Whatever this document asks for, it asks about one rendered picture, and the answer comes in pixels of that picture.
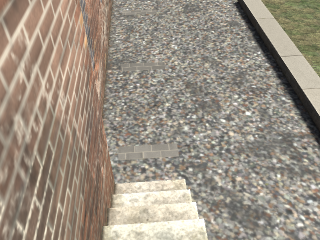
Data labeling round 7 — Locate stairs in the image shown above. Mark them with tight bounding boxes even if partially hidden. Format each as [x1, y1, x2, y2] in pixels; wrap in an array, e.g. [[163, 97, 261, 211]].
[[101, 179, 208, 240]]

